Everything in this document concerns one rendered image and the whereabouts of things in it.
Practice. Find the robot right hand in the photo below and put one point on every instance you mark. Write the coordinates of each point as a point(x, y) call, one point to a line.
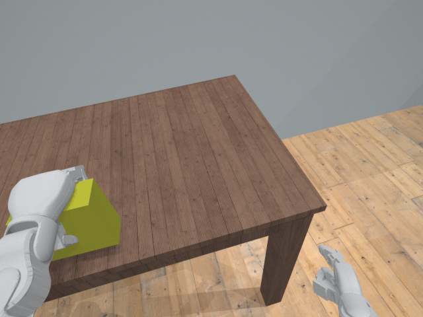
point(331, 284)

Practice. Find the robot left hand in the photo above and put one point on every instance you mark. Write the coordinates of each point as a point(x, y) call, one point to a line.
point(47, 194)

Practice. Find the sponge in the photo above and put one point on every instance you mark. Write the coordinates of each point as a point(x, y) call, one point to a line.
point(91, 218)

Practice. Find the table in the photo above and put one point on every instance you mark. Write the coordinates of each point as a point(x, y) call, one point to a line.
point(190, 170)

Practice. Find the robot right forearm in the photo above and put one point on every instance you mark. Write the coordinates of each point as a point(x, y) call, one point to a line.
point(354, 305)

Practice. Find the robot left forearm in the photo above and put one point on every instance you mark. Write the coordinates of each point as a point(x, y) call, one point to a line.
point(26, 251)

